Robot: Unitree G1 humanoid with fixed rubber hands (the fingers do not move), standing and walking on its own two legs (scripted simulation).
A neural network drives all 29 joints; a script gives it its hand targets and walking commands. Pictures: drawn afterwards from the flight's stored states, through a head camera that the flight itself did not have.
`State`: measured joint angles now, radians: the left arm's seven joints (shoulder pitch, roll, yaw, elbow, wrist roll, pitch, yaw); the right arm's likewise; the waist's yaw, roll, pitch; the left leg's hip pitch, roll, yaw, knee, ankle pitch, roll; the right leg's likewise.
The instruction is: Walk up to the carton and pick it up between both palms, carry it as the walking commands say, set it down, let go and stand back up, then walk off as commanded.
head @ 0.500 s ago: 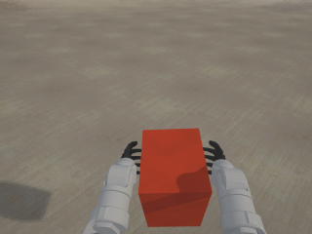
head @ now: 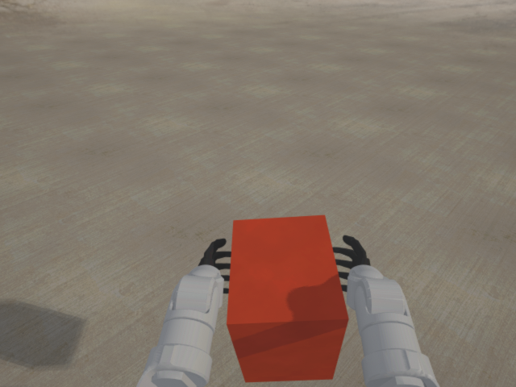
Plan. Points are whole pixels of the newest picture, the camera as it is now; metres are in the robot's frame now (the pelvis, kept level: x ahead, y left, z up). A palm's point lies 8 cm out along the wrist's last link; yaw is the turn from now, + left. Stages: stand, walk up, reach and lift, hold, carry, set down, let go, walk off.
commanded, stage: hold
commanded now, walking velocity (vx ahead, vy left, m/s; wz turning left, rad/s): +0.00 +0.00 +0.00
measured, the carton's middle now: (283, 301) +0.29 -0.01 -0.02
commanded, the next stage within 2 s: carry in 1.24 s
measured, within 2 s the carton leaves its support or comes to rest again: neither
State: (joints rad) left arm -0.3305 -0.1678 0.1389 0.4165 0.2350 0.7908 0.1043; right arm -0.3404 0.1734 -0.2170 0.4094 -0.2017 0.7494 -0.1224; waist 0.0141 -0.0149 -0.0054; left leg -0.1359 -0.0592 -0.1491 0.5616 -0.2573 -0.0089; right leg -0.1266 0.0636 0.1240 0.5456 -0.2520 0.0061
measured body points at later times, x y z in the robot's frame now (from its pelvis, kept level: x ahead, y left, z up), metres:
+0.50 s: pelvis +0.01 +0.02 +0.00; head -0.06 +0.03 +0.45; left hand +0.31 +0.13 +0.03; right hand +0.31 -0.13 +0.04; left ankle +0.04 +0.12 -0.73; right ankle +0.04 -0.12 -0.73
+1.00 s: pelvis +0.01 +0.01 +0.00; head -0.07 +0.02 +0.45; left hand +0.30 +0.13 +0.03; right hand +0.30 -0.12 +0.04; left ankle +0.04 +0.12 -0.73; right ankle +0.04 -0.12 -0.73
